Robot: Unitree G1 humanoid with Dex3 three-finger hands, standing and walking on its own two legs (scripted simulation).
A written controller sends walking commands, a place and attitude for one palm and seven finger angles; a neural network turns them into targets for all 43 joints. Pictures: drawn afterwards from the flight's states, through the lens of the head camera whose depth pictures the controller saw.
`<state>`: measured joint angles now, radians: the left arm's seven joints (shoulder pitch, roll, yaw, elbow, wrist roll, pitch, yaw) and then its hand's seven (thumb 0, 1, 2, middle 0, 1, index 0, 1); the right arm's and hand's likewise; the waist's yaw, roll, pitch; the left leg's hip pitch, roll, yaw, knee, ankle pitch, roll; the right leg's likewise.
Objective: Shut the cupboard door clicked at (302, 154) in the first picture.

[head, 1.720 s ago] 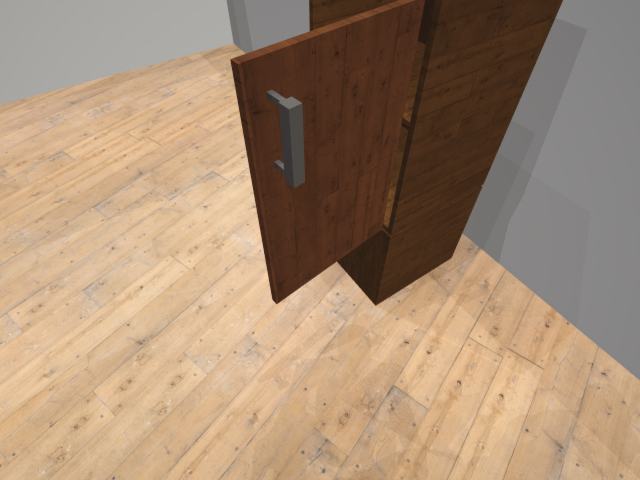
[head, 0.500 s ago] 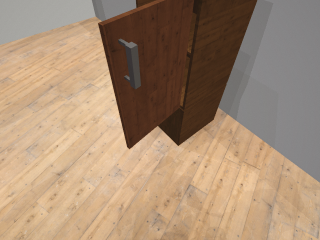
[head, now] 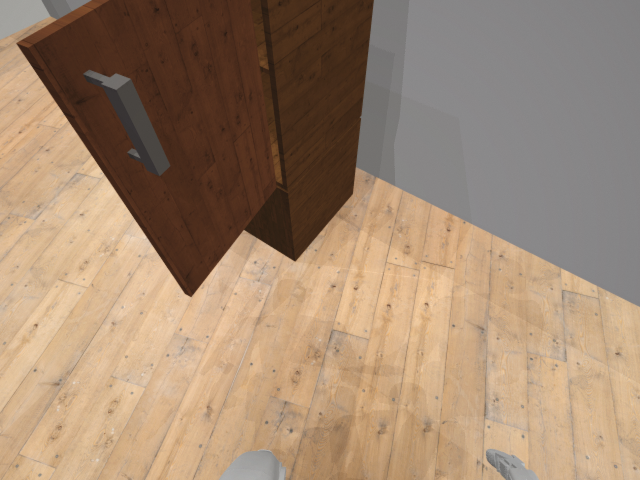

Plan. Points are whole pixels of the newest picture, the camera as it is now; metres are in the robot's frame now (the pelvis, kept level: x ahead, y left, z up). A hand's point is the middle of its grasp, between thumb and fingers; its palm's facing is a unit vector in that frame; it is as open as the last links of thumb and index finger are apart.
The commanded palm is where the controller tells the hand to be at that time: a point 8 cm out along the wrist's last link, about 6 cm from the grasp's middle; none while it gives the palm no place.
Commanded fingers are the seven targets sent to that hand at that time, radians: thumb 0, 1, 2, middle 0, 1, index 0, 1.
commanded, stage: walk to a spot facing it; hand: left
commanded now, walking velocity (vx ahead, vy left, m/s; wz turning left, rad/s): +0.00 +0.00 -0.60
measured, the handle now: (128, 125) +0.50 +0.30 +0.12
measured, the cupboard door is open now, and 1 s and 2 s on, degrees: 97 97 97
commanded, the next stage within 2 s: turn to face it in 1.98 s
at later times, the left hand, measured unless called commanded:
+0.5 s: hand (226, 436) +0.18 +0.16 -0.17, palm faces -0.29 -0.91 -0.29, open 7.4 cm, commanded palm none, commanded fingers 0.00 0.90 0.90 -0.20 -0.30 -0.20 -0.30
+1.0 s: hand (334, 351) +0.31 +0.01 -0.16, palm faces -0.63 -0.76 -0.17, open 7.4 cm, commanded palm none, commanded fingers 0.00 0.90 0.90 -0.20 -0.30 -0.20 -0.30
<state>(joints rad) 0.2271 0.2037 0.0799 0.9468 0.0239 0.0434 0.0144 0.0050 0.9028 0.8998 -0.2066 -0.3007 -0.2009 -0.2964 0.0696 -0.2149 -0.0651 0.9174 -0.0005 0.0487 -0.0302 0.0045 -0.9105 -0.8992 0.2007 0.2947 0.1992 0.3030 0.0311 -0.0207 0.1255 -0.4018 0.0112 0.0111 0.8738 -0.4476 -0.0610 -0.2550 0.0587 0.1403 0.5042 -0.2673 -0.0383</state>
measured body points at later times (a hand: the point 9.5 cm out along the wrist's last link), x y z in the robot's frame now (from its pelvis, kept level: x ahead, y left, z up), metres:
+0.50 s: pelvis +0.01 -0.02 -0.01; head +0.07 -0.05 +0.43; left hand +0.19 +0.21 -0.14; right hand -0.02 -0.29 -0.16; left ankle +0.00 +0.14 -0.67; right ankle -0.01 -0.13 -0.74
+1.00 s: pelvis +0.08 -0.06 +0.00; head +0.13 -0.09 +0.44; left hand +0.34 +0.05 -0.14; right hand -0.10 -0.23 -0.14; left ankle +0.08 +0.11 -0.74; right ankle +0.05 -0.19 -0.72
